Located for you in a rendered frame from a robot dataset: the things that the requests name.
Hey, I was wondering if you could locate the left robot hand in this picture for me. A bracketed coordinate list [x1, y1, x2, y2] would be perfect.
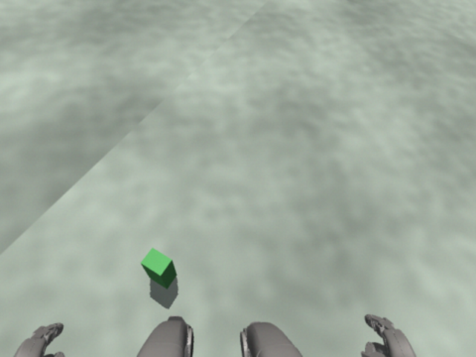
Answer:
[14, 323, 65, 357]

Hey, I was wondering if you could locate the carton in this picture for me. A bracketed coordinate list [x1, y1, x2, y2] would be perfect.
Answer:
[141, 248, 177, 289]

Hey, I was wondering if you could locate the right robot hand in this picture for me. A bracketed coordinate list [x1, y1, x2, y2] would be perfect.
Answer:
[361, 315, 416, 357]

